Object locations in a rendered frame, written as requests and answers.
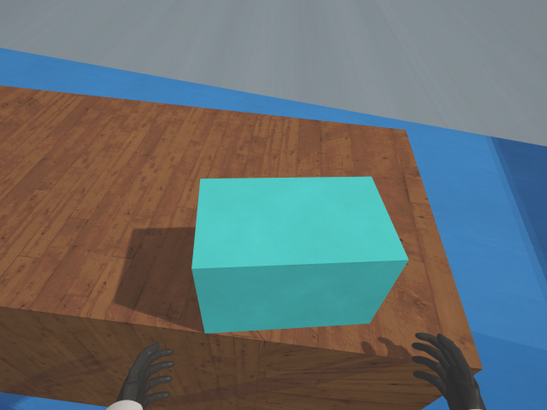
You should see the robot left hand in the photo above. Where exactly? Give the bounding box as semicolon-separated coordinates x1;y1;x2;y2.
116;342;174;410

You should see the carton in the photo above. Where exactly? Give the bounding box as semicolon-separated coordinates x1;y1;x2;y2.
191;177;409;333

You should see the pedestal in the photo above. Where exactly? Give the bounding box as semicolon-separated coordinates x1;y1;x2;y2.
0;85;483;410

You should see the robot right hand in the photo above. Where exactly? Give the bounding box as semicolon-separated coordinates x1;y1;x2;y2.
412;332;486;410

